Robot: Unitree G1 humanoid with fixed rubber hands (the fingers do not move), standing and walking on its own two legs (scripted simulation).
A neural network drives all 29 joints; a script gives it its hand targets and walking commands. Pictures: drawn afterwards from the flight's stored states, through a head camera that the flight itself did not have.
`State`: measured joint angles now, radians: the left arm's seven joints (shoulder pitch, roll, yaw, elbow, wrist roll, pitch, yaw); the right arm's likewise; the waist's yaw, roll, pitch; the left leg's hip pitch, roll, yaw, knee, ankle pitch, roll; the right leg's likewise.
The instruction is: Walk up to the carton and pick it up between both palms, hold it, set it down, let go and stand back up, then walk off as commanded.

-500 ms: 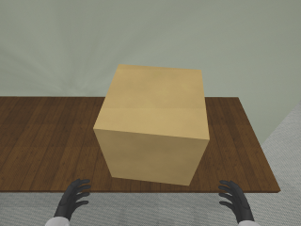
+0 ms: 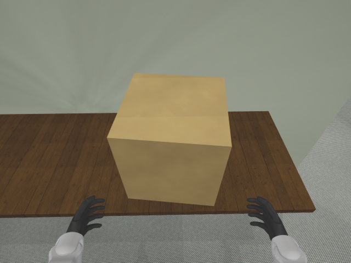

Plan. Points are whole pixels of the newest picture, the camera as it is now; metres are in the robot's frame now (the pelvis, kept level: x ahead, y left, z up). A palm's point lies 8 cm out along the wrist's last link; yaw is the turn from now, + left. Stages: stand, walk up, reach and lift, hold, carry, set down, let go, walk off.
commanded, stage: let go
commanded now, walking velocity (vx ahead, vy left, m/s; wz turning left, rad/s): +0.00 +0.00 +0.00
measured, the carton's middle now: (174, 139) +0.42 +0.03 +0.02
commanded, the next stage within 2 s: stand in 0.52 s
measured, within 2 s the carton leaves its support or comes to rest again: neither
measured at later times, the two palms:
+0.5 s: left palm (79, 229) +0.19 +0.25 -0.03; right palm (281, 252) +0.16 -0.22 -0.08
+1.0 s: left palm (76, 231) +0.19 +0.25 -0.03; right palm (318, 247) +0.17 -0.31 -0.08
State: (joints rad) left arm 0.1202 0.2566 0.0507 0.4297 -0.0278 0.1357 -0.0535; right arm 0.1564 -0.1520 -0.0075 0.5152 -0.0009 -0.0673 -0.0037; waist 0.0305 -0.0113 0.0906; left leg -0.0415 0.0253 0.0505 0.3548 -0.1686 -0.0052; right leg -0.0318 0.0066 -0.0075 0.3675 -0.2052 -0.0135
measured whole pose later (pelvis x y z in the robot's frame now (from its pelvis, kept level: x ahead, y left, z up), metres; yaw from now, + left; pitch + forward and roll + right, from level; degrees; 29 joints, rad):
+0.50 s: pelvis +0.00 +0.01 +0.00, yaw -1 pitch -6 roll +0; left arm 0.13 0.22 0.02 0.41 -0.02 0.16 -0.01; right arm 0.20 -0.21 -0.06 0.58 -0.03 -0.02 0.06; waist 0.03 0.03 0.07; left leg -0.09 0.01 0.07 0.38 -0.18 0.01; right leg -0.10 -0.01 0.01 0.41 -0.21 0.00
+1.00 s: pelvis +0.03 -0.01 -0.01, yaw +2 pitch +0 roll +0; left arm 0.26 0.40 -0.05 0.39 0.01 -0.12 -0.04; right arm 0.18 -0.40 -0.05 0.74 -0.03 -0.02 0.05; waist 0.01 0.01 0.00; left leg -0.24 0.04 0.01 0.51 -0.26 -0.03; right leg -0.21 0.01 -0.05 0.50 -0.29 -0.03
